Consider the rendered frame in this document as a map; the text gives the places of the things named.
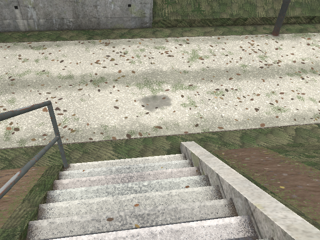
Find stairs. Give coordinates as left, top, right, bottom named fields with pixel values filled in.
left=26, top=153, right=274, bottom=240

